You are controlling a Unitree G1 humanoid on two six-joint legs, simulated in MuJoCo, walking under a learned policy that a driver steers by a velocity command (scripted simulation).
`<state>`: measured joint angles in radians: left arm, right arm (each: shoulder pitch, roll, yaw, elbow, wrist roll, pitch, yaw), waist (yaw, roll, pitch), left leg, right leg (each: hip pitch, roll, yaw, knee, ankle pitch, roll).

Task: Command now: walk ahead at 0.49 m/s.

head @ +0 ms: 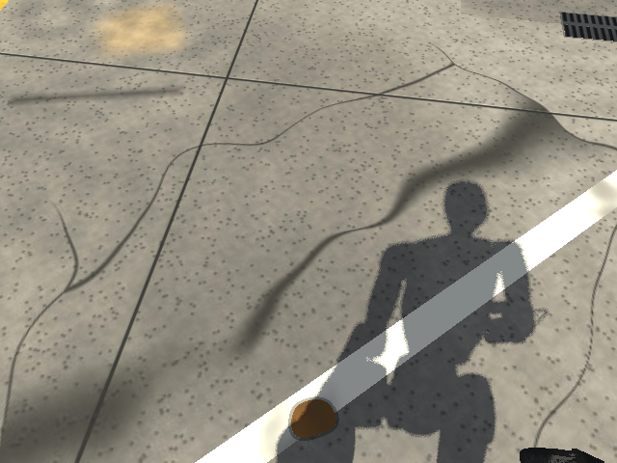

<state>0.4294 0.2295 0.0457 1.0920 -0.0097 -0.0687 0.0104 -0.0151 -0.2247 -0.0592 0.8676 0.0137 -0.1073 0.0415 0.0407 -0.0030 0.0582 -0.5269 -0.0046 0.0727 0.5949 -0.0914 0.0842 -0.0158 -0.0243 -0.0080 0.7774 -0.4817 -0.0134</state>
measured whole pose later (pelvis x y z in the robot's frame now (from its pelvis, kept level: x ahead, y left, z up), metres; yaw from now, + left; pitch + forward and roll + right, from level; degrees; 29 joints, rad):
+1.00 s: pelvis +0.54 -0.02 +0.01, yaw +17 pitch +1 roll -2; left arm 0.28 0.25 0.08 0.96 -0.02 -0.05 0.05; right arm 0.05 -0.23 -0.08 0.80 0.01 -0.03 0.05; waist 0.05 0.02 0.04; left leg -0.55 0.03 0.07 0.60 -0.06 0.08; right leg 0.03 -0.05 -0.30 0.41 -0.43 0.03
